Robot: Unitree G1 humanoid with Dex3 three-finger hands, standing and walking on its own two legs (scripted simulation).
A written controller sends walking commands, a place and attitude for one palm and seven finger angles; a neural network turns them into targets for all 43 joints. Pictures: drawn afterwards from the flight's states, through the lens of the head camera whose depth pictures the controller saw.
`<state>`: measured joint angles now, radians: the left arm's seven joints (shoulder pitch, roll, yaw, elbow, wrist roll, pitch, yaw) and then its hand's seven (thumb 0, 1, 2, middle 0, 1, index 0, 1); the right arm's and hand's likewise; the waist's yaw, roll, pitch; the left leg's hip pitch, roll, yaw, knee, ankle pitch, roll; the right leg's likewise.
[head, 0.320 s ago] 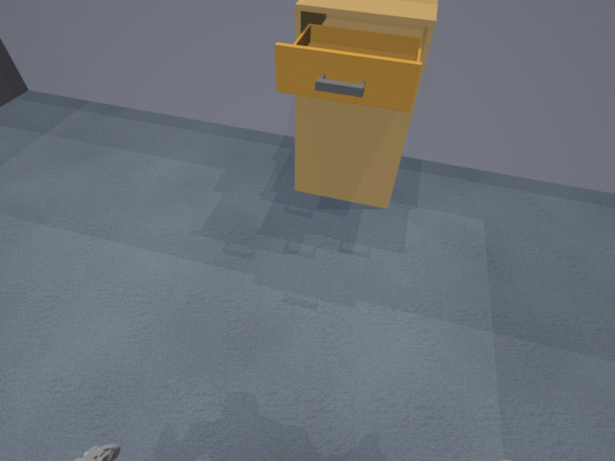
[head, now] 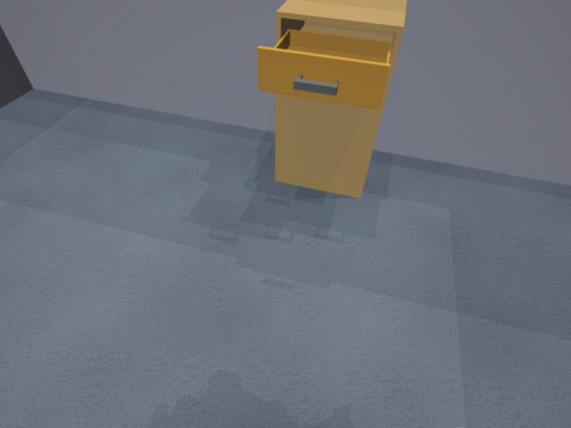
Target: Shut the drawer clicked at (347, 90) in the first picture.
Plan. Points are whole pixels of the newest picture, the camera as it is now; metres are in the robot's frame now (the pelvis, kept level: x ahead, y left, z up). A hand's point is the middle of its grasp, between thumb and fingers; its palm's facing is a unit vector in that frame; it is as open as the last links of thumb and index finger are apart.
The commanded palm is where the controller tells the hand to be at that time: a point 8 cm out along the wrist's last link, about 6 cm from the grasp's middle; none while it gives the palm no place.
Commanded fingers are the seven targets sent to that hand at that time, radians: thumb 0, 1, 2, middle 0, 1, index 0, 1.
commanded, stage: stand and wait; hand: left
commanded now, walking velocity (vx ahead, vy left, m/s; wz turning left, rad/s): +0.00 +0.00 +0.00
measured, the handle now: (316, 83) +1.10 -0.03 -0.02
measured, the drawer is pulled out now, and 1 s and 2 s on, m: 0.30 0.30 0.30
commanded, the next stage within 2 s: look at it before walking up in 0.50 s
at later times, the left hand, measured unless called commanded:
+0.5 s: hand out of the picture +0.05 +0.23 -0.16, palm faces -0.03 -0.95 -0.32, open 7.4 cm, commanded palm none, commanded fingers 0.00 0.90 0.90 -0.20 -0.30 -0.20 -0.30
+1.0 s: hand out of the picture +0.06 +0.23 -0.16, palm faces -0.04 -0.95 -0.32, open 7.4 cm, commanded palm none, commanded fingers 0.00 0.90 0.90 -0.20 -0.30 -0.20 -0.30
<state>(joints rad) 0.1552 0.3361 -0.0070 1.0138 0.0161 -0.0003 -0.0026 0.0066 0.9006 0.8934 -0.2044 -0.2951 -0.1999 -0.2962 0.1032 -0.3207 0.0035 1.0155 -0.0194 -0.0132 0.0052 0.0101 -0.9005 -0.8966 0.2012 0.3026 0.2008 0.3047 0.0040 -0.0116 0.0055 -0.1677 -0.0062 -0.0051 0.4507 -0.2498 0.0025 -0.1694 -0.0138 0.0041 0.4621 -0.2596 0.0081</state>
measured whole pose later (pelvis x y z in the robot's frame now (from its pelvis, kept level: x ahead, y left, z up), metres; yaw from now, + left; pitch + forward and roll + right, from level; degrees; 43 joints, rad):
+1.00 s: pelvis -0.01 -0.01 +0.00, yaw -1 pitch -2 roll +0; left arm 0.16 0.33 0.00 1.09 0.01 -0.01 0.00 0.01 0.90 0.89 -0.20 -0.29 -0.20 -0.30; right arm 0.14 -0.32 0.00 1.11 -0.01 -0.02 0.00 0.01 -0.90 -0.90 0.20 0.30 0.20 0.30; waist 0.00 -0.01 0.02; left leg -0.15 0.02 0.00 0.39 -0.21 -0.02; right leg -0.16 0.01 0.01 0.39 -0.21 -0.01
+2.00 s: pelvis +0.20 -0.06 +0.00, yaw -9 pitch -1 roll -1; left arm 0.36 0.14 0.04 1.09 0.03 -0.07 0.01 0.00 0.90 0.89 -0.20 -0.29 -0.20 -0.30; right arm 0.24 -0.16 -0.07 1.05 -0.03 -0.03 0.02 0.01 -0.91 -0.90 0.19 0.30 0.19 0.30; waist -0.02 0.00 0.00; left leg -0.59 0.14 0.08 1.02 -0.22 -0.01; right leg -0.11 0.03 -0.10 0.40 -0.27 -0.06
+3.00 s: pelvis +0.54 -0.11 +0.00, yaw -17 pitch -1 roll -2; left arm 0.25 0.17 0.07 1.04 0.03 -0.06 0.02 -0.01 0.93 0.89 -0.20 -0.29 -0.20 -0.30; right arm 0.29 -0.14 -0.07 1.07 -0.03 0.00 0.01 0.01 -0.92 -0.90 0.20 0.30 0.19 0.30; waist -0.03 0.01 0.00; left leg -0.50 0.13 0.08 0.95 -0.29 -0.01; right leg -0.17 0.00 -0.22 0.38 -0.20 -0.05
